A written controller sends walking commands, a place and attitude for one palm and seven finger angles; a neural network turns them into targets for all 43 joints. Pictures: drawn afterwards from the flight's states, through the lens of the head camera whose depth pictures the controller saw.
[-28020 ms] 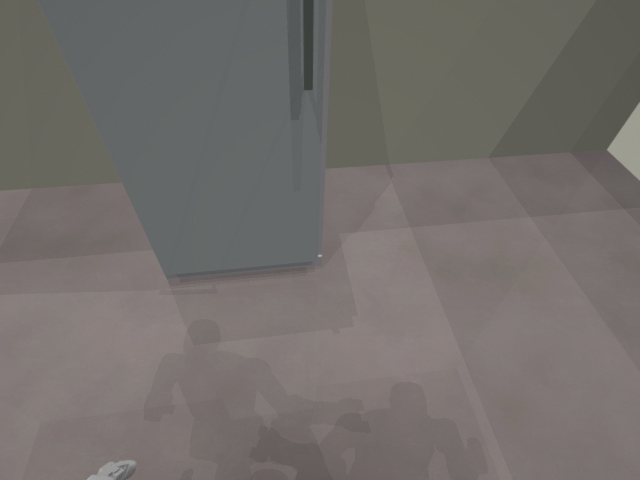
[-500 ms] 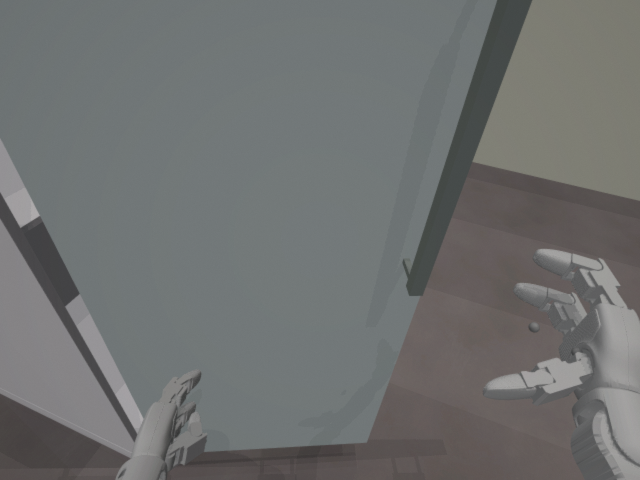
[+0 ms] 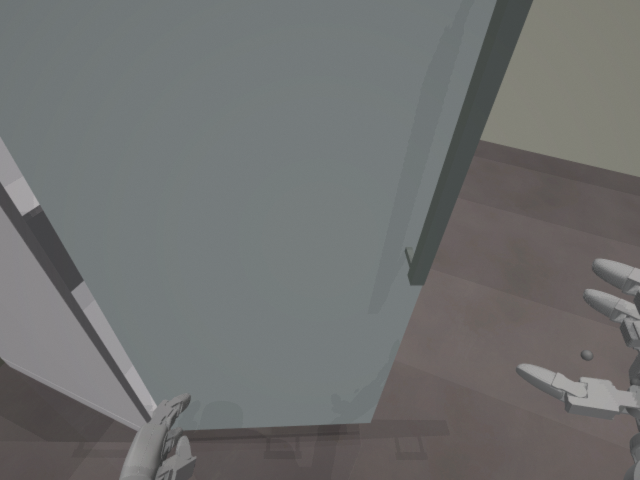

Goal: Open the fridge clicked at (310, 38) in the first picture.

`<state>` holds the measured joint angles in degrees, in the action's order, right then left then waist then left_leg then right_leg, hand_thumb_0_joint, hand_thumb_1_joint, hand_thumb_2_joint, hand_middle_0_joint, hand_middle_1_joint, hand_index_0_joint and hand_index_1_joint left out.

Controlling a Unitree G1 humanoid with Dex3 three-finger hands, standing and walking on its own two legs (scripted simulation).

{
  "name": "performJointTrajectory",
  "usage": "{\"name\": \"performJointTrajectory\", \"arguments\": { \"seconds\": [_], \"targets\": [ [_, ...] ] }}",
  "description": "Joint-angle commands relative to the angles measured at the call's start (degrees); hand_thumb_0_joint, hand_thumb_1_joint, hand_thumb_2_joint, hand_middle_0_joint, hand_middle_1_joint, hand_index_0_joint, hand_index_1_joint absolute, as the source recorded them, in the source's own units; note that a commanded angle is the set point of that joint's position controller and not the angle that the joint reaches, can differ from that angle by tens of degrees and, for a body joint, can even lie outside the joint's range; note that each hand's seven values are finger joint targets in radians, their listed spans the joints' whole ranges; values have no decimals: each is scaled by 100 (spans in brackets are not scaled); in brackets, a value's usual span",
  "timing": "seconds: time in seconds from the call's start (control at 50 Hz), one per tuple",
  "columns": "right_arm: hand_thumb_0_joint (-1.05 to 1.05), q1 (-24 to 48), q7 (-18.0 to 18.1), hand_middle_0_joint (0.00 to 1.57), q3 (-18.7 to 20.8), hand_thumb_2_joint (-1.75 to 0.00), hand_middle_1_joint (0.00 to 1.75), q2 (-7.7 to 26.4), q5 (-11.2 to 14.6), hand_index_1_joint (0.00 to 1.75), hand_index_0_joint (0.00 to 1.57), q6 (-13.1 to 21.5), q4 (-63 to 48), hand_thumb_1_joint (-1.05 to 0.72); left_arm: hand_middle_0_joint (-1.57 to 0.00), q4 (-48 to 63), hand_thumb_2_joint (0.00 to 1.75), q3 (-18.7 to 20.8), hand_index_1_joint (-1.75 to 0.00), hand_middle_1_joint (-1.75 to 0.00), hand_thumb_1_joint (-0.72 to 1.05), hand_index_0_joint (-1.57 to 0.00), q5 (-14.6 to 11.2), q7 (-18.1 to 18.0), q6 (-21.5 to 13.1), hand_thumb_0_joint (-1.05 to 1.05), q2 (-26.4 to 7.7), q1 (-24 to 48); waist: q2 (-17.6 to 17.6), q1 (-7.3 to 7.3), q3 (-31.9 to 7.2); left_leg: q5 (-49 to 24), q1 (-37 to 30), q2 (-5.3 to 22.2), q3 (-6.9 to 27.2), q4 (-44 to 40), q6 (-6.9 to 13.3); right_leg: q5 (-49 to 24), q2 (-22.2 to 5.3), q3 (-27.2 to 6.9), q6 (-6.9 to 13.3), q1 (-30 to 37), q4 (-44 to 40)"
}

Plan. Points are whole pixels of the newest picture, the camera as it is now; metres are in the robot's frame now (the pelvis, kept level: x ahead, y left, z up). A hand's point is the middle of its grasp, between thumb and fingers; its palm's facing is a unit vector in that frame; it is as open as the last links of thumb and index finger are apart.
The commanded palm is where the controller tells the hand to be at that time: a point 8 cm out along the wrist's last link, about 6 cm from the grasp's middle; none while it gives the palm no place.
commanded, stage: draw the hand back to the body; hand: right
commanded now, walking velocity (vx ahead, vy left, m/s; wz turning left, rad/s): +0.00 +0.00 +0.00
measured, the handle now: (455, 138) +0.41 -0.15 +0.26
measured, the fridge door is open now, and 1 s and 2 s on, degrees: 65 65 65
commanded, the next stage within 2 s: step back with the hand held close in 0.76 s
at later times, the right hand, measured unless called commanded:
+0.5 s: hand (627, 360) +0.20 -0.29 +0.15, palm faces +0.47 +0.80 -0.36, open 7.9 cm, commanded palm +0.15 -0.32 +0.17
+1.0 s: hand (620, 345) +0.20 -0.28 +0.16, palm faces +0.46 +0.80 -0.38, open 7.4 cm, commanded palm +0.14 -0.31 +0.18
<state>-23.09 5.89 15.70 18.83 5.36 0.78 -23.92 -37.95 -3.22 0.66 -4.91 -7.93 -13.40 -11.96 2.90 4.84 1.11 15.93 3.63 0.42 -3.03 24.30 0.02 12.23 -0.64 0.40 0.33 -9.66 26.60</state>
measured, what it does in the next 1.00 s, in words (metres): stands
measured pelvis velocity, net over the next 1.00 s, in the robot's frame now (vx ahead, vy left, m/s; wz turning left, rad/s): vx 0.00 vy -0.01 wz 0.00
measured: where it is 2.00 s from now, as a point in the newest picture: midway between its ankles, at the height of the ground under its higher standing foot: outside the picture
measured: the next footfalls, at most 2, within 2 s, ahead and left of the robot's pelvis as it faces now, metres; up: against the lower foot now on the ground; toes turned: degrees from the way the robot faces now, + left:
left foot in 1.98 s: -0.22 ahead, +0.06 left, +0.00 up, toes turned +2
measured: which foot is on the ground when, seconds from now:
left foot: down 0.00-1.00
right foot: down 0.00-1.00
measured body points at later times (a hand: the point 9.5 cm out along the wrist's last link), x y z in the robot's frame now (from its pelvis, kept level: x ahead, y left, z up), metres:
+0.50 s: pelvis +0.01 -0.02 +0.00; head -0.02 -0.01 +0.45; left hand +0.20 +0.20 -0.07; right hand +0.16 -0.33 +0.17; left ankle -0.02 +0.12 -0.74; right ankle +0.03 -0.12 -0.74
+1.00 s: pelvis +0.00 -0.01 +0.00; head -0.01 +0.00 +0.45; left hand +0.19 +0.21 -0.08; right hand +0.17 -0.32 +0.19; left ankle -0.02 +0.12 -0.74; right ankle +0.03 -0.12 -0.74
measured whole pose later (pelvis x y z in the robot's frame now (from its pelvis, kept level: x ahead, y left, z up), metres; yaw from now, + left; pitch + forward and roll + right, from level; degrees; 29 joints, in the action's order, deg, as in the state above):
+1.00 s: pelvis +0.00 -0.01 +0.00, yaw +0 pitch -3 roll +1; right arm -23.5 5.9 21.5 20.1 3.6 5.8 -21.5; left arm -36.3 -1.9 0.9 -4.1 -4.0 -13.4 -10.1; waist 2.8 3.3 1.1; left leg 13.2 3.6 0.4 -2.8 19.8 -0.8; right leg 11.1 -0.6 0.7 1.1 -10.8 24.8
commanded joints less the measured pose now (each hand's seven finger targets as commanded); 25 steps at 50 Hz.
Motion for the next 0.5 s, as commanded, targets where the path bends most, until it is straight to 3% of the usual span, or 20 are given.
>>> {"name": "performJointTrajectory", "arguments": {
  "seconds": [0.0,0.08,0.1,0.14,0.16,0.3,0.36,0.38,0.46,0.48],
  "targets": [
    [0,534,58,22,634,-58,68,979,-54,68,22,623,-971,-25,-20,1003,90,290,-30,-30,90,-20,23,-89,-336,0,-547,1009,-197,-27,-392,-578,592,37,133,-659,23,-470,2,-20,168,659,-483],
    [0,310,67,22,779,-65,60,1068,-85,60,22,753,-1049,-39,-20,975,90,330,-30,-30,90,-20,33,-71,-347,0,-555,989,93,6,-485,-811,428,33,133,-648,54,-686,-4,-10,150,710,-538],
    [0,294,75,22,868,-67,58,1149,-83,58,22,778,-1091,-43,-20,984,90,341,-30,-30,90,-20,43,-66,-344,0,-561,968,-42,24,-530,-900,359,21,117,-634,55,-757,3,-26,147,686,-544],
    [0,284,71,21,905,-71,53,1157,-95,53,21,810,-1092,-50,-20,978,90,352,-30,-30,90,-20,38,-56,-342,0,-558,974,90,14,-400,-863,417,8,117,-669,62,-731,0,-16,126,673,-566],
    [0,176,79,21,1026,-73,51,1255,-96,51,21,802,-1017,-54,-20,954,90,376,-30,-30,90,-20,50,-63,-338,0,-589,974,-78,32,-371,-927,387,-21,99,-714,70,-812,-12,-23,128,667,-585],
    [0,348,55,20,1003,-85,36,1132,-105,36,20,792,-896,-79,-20,947,90,385,-30,-30,90,-20,27,-37,-248,0,-581,907,275,-27,-202,-803,440,-47,101,-724,81,-724,-36,-43,73,689,-720],
    [0,236,65,20,1149,-90,30,1230,-99,30,20,762,-801,-90,-20,944,90,418,-30,-30,90,-20,40,-42,-238,0,-620,893,65,6,-348,-918,341,-69,90,-727,80,-852,-41,-49,87,756,-734],
    [0,290,54,20,1015,-90,30,1098,-103,30,20,762,-849,-90,-20,960,90,407,-30,-30,90,-20,35,-32,-230,0,-595,880,68,-30,-390,-937,332,-53,90,-697,73,-887,-52,-52,82,781,-732],
    [0,469,60,20,934,-90,30,1093,-121,30,20,718,-912,-90,-20,949,90,412,-30,-30,90,-20,51,-25,-232,0,-629,902,37,-46,-370,-901,363,-72,95,-772,71,-818,-43,-67,87,826,-756],
    [0,562,66,20,858,-90,30,1031,-142,30,20,710,-971,-90,-20,945,90,399,-30,-30,90,-20,43,-18,-230,0,-613,899,209,-76,-361,-904,367,-67,104,-751,79,-842,-45,-73,79,846,-763]
  ]
}}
